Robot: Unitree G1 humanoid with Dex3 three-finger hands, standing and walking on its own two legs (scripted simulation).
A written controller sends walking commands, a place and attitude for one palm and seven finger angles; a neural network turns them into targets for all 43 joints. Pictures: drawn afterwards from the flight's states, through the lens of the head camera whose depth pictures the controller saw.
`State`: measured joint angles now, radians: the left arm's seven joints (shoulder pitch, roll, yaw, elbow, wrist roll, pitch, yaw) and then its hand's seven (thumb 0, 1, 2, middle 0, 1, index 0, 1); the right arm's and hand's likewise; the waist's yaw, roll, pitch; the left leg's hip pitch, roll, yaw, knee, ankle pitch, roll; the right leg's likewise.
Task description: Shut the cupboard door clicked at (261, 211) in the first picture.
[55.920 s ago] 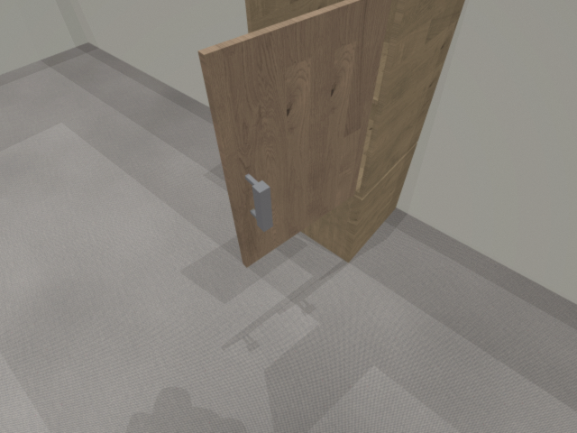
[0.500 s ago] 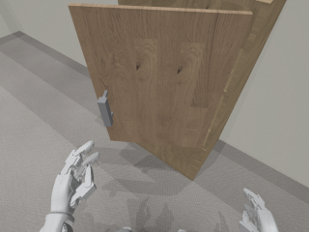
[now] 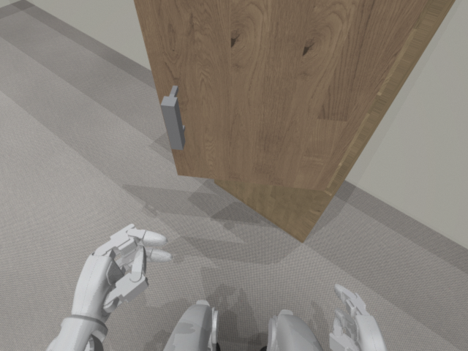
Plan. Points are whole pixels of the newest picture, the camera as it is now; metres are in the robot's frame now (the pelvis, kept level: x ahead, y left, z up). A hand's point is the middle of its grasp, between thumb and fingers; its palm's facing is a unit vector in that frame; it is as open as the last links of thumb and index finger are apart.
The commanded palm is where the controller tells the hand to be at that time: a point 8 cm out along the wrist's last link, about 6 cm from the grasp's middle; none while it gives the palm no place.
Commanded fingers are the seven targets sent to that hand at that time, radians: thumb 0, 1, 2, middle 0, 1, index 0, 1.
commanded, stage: raise the hand and make a fist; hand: left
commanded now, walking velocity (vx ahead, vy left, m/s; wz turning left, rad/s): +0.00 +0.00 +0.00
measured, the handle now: (176, 118) +0.56 +0.17 +0.03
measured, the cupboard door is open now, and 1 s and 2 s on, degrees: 31 31 31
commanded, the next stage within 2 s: bring the fist close to the handle in 1.14 s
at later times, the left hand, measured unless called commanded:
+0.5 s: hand (126, 268) +0.23 +0.18 +0.04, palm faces -0.01 -1.00 -0.03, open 3.1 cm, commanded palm +0.22 +0.24 +0.04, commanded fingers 0.00 0.90 0.90 -1.30 -1.50 -1.30 -1.50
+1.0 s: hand (131, 261) +0.24 +0.18 +0.04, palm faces -0.04 -1.00 -0.03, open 3.1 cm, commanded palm +0.22 +0.23 +0.04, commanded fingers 0.00 0.90 0.90 -1.30 -1.50 -1.30 -1.50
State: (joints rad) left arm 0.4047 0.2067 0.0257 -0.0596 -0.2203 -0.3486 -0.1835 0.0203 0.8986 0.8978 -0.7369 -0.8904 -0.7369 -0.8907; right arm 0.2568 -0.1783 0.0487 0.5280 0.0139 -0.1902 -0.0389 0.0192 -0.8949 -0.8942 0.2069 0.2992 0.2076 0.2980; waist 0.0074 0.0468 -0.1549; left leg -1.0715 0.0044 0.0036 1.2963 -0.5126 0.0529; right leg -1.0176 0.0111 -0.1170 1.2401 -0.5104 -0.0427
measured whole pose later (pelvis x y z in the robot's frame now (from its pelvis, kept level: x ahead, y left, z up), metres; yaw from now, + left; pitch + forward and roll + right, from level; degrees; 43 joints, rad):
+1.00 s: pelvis +0.02 -0.01 +0.00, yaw +0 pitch +19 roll -3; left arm 0.39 0.25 0.14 -0.01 -0.29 -0.43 -0.28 0.02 0.90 0.90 -1.30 -1.50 -1.30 -1.50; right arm 0.25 -0.25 0.00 0.49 0.02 -0.15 -0.05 0.02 -0.90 -0.89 0.20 0.30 0.20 0.30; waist 0.00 0.03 -0.18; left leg -1.08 0.01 0.00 1.32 -0.56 0.04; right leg -1.03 0.02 -0.12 1.26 -0.56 -0.05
